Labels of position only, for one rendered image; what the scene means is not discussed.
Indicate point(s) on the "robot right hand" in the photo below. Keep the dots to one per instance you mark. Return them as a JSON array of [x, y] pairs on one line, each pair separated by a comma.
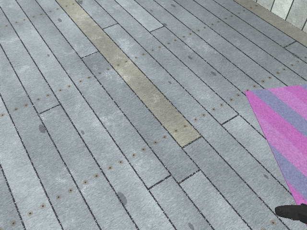
[[293, 212]]

